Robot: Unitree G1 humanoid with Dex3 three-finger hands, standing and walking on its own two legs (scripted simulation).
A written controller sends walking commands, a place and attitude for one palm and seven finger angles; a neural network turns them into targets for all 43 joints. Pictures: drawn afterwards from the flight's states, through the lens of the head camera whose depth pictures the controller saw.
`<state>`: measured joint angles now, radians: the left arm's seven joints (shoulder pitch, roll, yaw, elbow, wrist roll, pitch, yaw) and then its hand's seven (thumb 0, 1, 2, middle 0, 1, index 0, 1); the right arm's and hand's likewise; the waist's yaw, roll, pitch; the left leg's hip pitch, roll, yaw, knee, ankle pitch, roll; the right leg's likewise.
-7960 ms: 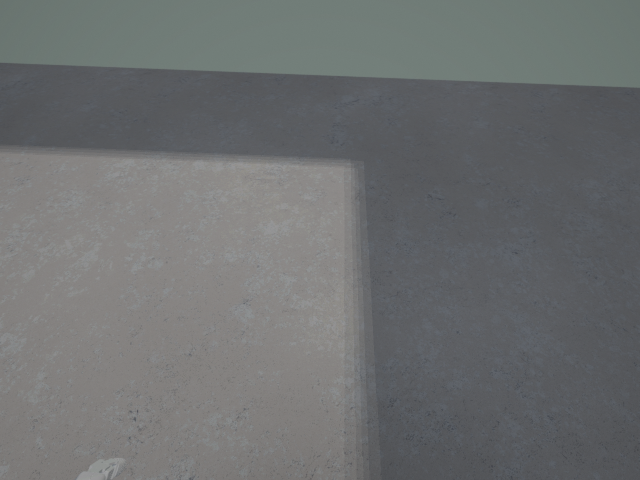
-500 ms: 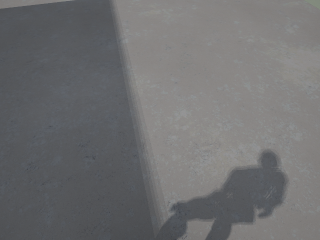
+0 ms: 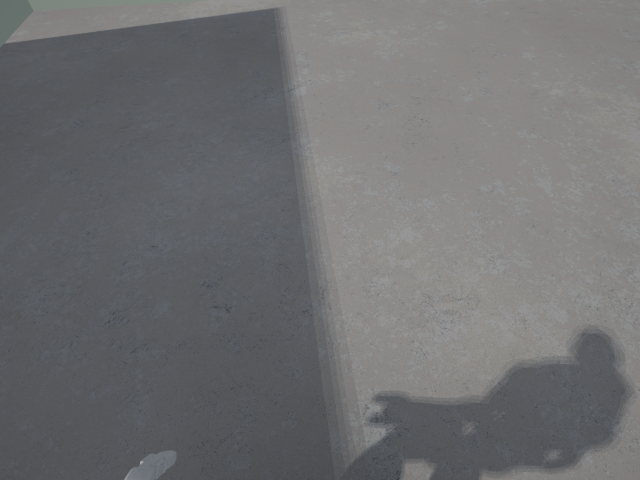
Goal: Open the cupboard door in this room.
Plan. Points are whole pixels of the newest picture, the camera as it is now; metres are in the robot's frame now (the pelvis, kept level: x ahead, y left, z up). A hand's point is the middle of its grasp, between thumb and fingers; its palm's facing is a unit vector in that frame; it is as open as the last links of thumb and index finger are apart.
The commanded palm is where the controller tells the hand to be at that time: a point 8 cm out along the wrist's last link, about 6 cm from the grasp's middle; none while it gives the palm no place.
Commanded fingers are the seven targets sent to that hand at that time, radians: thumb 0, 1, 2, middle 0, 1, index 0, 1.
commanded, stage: turn or walk to find it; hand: left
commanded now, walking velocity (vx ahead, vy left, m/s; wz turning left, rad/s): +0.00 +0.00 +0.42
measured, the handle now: out of the picture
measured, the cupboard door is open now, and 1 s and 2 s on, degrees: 0 0 0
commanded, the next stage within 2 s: none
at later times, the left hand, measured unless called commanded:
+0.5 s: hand out of the picture -0.06 +0.24 -0.19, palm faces +0.28 -0.93 -0.25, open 7.4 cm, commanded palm none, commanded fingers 0.00 0.90 0.90 -0.20 -0.30 -0.20 -0.30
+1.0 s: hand out of the picture -0.05 +0.20 -0.14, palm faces +0.44 -0.85 -0.28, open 7.4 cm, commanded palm none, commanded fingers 0.00 0.90 0.90 -0.20 -0.30 -0.20 -0.30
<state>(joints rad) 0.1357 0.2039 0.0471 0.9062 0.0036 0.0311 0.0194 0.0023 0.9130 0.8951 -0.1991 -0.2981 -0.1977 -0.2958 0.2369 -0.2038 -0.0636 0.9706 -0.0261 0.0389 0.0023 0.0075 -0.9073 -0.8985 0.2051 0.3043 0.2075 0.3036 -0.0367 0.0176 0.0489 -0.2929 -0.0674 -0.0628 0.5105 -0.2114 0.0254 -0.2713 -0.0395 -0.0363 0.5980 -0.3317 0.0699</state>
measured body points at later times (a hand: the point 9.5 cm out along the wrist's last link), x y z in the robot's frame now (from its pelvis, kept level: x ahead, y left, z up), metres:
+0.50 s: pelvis -0.04 +0.02 -0.01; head -0.01 +0.05 +0.44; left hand -0.07 +0.29 -0.17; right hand +0.11 -0.21 -0.14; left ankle -0.07 +0.13 -0.73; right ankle -0.01 -0.11 -0.71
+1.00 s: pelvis -0.05 -0.02 +0.00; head -0.02 -0.04 +0.45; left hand -0.07 +0.24 -0.12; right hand +0.10 -0.23 -0.16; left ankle -0.11 +0.11 -0.66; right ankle -0.01 -0.10 -0.73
